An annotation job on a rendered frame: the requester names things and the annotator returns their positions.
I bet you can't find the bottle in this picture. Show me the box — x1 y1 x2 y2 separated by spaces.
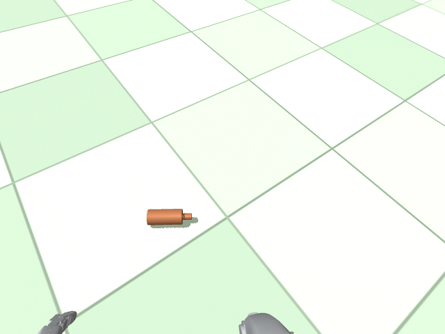
147 209 192 225

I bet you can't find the left robot hand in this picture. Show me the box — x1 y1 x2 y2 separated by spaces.
38 311 77 334

